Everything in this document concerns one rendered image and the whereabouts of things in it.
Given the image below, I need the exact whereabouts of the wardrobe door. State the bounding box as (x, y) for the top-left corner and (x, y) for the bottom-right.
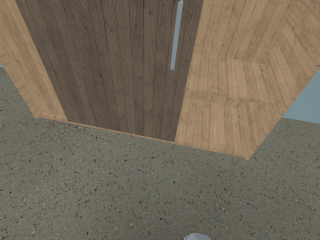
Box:
(0, 0), (66, 116)
(15, 0), (204, 142)

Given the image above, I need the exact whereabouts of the handle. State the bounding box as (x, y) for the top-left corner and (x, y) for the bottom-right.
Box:
(170, 0), (183, 70)

